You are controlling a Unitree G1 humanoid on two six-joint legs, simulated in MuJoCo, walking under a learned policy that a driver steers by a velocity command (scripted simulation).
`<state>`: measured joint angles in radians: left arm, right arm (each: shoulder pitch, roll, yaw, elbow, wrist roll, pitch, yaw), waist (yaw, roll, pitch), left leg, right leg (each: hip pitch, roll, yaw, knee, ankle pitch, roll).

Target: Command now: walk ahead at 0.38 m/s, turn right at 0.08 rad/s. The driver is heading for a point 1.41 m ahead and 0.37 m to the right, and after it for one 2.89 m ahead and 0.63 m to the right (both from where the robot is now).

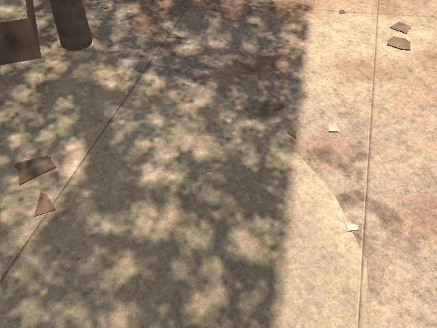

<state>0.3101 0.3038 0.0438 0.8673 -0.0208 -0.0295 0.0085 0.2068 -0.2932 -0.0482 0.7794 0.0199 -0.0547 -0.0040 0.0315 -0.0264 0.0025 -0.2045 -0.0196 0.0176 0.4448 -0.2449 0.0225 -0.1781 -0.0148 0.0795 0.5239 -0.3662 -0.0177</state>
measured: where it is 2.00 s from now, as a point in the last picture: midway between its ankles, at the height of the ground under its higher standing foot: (324, 210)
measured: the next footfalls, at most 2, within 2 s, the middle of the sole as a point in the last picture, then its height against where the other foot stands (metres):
right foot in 0.44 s outside the picture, level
left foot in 0.92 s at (245, 272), level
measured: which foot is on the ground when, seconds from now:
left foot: down 0.00-0.42, up 0.44-0.90, down 0.92-1.00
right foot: up 0.00-0.42, down 0.44-0.94, up 0.96-1.00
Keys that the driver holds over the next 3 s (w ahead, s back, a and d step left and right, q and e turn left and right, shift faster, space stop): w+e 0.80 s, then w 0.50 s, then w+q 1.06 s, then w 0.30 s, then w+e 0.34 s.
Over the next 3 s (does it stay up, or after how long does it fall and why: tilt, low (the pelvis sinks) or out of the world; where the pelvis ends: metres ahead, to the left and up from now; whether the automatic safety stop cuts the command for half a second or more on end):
stays up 1.53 -0.35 -0.01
